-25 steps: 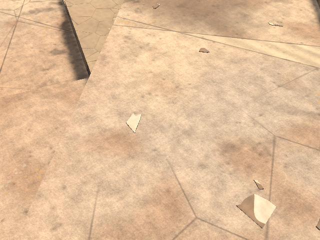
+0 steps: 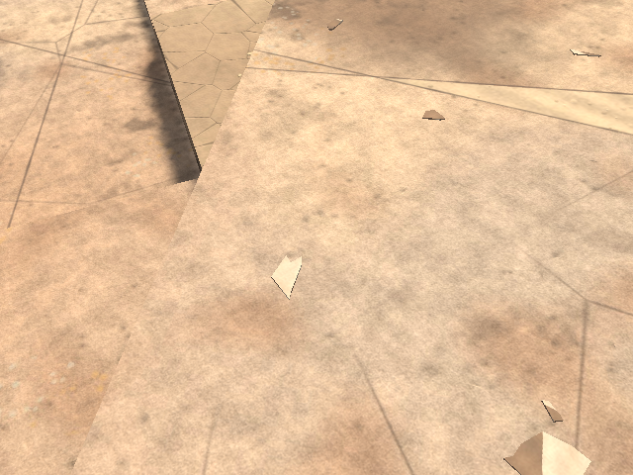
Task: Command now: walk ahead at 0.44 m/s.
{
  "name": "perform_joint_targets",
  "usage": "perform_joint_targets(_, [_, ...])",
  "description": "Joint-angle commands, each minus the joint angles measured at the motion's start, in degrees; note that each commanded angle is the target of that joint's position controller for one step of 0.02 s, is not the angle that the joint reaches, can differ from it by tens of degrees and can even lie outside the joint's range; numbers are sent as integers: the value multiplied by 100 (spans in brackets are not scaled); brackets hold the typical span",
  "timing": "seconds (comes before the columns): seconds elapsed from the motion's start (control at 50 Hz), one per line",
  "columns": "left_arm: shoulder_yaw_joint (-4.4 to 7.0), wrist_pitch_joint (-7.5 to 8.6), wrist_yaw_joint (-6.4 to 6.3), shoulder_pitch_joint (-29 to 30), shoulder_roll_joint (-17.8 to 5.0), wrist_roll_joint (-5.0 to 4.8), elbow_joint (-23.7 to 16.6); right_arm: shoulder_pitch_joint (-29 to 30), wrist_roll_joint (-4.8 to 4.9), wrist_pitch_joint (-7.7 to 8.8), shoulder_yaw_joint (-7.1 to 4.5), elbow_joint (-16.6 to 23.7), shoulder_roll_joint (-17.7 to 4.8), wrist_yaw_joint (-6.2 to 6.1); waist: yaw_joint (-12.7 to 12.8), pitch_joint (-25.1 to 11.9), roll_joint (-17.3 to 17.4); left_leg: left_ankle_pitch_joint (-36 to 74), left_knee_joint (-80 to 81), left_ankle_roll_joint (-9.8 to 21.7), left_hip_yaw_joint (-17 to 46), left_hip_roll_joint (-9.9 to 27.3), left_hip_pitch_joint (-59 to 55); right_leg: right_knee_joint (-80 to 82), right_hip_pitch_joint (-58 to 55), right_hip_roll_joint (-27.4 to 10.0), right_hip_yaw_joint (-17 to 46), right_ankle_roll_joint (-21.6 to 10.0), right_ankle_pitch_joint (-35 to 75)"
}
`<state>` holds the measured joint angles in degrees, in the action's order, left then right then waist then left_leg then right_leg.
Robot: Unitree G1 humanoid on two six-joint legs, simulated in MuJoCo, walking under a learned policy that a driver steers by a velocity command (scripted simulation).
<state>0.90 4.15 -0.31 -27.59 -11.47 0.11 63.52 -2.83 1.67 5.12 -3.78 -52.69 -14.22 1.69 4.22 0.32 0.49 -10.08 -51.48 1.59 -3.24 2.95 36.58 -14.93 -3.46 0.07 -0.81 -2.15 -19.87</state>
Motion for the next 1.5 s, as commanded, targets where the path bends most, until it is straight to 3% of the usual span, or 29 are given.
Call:
perform_joint_targets(0.02, [148,54,-87,-54,-956,8,-278,1299,-12,50,136,705,76,61,64,794,-649,891,1304,-56,-293,-209,-181,928,798,-1067,536,-753,2801])
perform_joint_targets(0.1, [251,91,-83,-158,-1073,-106,-186,1324,34,28,55,879,-335,94,-193,729,-777,942,2044,254,-98,-271,-610,602,70,-1395,413,-628,3883])
perform_joint_targets(0.16, [305,-22,-85,22,-1102,-61,-259,-218,19,8,-217,483,-821,28,-1049,-352,-891,713,2118,629,-217,-605,-2678,-1340,25,-1277,211,-370,6183])
perform_joint_targets(0.18, [267,-31,-62,166,-1030,-3,-386,-1256,-11,-17,-323,233,-1057,-40,-1491,-968,-722,685,1932,862,449,10,-4440,-2730,1241,-1078,243,-241,5099])
perform_joint_targets(0.2, [65,35,-7,-513,-237,-24,-486,-1969,-177,-28,-410,91,-1538,-66,-1194,-2107,709,-537,2336,1724,3142,1753,-6555,-5190,3375,-72,83,109,1411])
perform_joint_targets(0.22, [96,178,33,-375,-342,-150,-392,-1929,-171,-31,-263,51,-1117,-43,-1246,-2393,974,-1221,3415,1797,4587,2155,-6177,-6246,3842,181,973,2,-1153])
perform_joint_targets(0.24, [267,239,32,252,-831,-335,-636,-1309,-112,15,-168,103,-854,-37,-1089,-1187,786,-1441,3658,1442,3715,1951,-5089,-6538,4312,-140,939,-93,-877])
perform_joint_targets(0.28, [337,177,-82,691,-774,-289,-761,-445,-130,130,-45,159,-442,16,-632,-168,247,-753,4085,1044,2175,1529,-3177,-6007,3895,-663,649,-168,9])
perform_joint_targets(0.34, [394,-124,-143,253,-374,-249,-658,-239,-226,201,-15,12,-245,39,-202,66,520,-439,4510,827,1004,1140,-2050,-5505,3121,-902,662,-199,259])
perform_joint_targets(0.4, [481,-245,-183,759,-505,-188,-940,-406,-257,227,-73,-115,-507,-74,-172,348,427,-321,4787,941,595,1198,-2009,-5103,3793,-952,755,-77,868])
perform_joint_targets(0.64, [338,-116,291,2863,-360,-139,-1928,-1635,-137,-36,-203,-288,-973,-336,-836,701,62,1141,4250,751,-705,1475,-4083,-2413,4761,-719,-68,-112,1721])
perform_joint_targets(0.7, [431,-144,379,2596,-625,-157,-2111,-1434,-75,-147,-280,-158,-1187,-337,-511,320,384,3629,3250,569,-984,1517,-4306,-2254,3849,-256,-560,-399,842])
perform_joint_targets(0.74, [737,-144,343,1098,-1176,-197,-1808,-1218,-42,-225,-268,-46,-1229,-345,344,-565,358,4727,1099,265,-1259,1198,-3749,-1771,1652,346,-767,-769,1094])
perform_joint_targets(0.76, [965,-192,203,193,-1799,-198,-1615,-1283,-157,-178,-182,108,-1037,-342,618,-1151,-375,2833,-786,-53,-1279,936,-2222,-1585,-143,-442,667,-1149,959])
perform_joint_targets(0.78, [995,-136,195,355,-2283,-203,-1664,-1684,-275,27,68,429,-154,-248,-113,-1667,-1612,-2226,-2571,-354,-421,-339,154,-786,-1697,-1743,4056,-2176,-74])
perform_joint_targets(0.8, [831,-61,223,154,-1774,-115,-1783,-953,-9,288,-7,557,-644,-178,290,-1971,-873,-2315,-3028,-194,731,-321,786,-106,-1937,-1939,4724,-2114,-66])
perform_joint_targets(0.82, [741,6,228,358,-1461,-68,-1749,-548,165,407,-58,693,-797,-149,280,-1250,-681,-1760,-2884,-28,725,-69,1259,-126,-1540,-1801,3840,-1840,603])
perform_joint_targets(0.88, [558,48,186,1470,-920,-35,-2083,-719,-96,349,-154,545,-874,-213,-422,-518,-182,-805,-1675,-12,797,500,138,5,626,-1183,2229,-1461,2083])
perform_joint_targets(0.98, [620,84,5,1195,-1265,-108,-2088,-170,-248,103,-124,834,-625,-245,-440,-101,-165,179,-43,-448,583,322,82,310,1431,-850,1592,-1421,2772])
perform_joint_targets(1.14, [563,35,-44,554,-1129,-124,-1807,908,-136,242,-18,1202,-578,-38,67,131,-597,1774,2248,-223,512,-73,-427,-19,1039,-869,1543,-987,1849])
perform_joint_targets(1.2, [589,-39,-92,507,-1216,-90,-1751,736,-138,311,-66,1229,-770,15,-83,138,-725,1011,2425,31,483,-111,-453,-433,360,-1177,1806,-890,2561])
perform_joint_targets(1.24, [561,-83,-90,723,-1208,-56,-1824,-220,-165,342,-195,971,-1027,-6,-593,-396,-732,895,2596,326,194,-338,-1679,-1462,264,-859,1497,-693,4241])
perform_joint_targets(1.26, [479,-88,-78,802,-1064,2,-1933,-1149,-232,336,-256,797,-1240,-18,-971,-1195,-512,1154,2260,667,746,217,-3169,-2753,895,-561,1211,-521,3862])
perform_joint_targets(1.28, [369,-9,-52,-29,-683,-59,-1943,-1949,-287,282,-392,627,-1692,-18,-829,-2103,898,376,2432,1634,3085,1422,-5398,-4952,2928,256,752,-35,1858])
perform_joint_targets(1.3, [318,78,-17,-92,-729,-94,-1905,-2096,-113,234,-320,475,-1402,57,-839,-2150,1690,-847,3422,1920,4853,1814,-5859,-5846,4142,517,882,83,-1190])
perform_joint_targets(1.32, [402,139,12,524,-1151,-172,-2034,-1697,1,199,-205,574,-1033,61,-912,-1201,1056,-1611,3528,1628,4438,1661,-5265,-6244,4786,113,989,10,-948])
perform_joint_targets(1.36, [394,233,7,1447,-1134,-52,-2290,-1058,-127,112,-113,773,-812,46,-746,-178,111,-816,3747,1382,3225,1196,-3602,-5636,4690,-297,678,-40,-151])
perform_joint_targets(1.42, [402,215,-23,1291,-919,65,-2344,-999,-160,107,-62,807,-728,8,-403,-210,384,483,3965,1354,2551,778,-2846,-4601,3975,-523,595,74,172])
perform_joint_targets(1.5, [307,177,-64,1925,-704,69,-2566,-1266,-61,70,-175,752,-1060,-147,-511,-120,342,1068,4097,1297,1968,577,-2405,-3058,3738,-401,408,363,1089])
